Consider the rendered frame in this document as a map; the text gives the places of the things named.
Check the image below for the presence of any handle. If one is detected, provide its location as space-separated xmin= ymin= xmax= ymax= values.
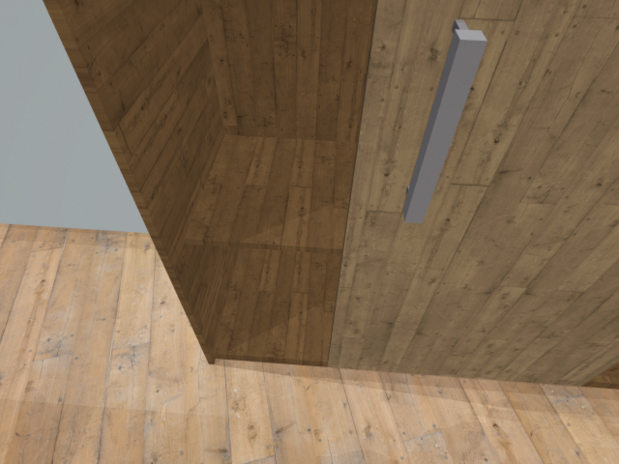
xmin=403 ymin=19 xmax=487 ymax=223

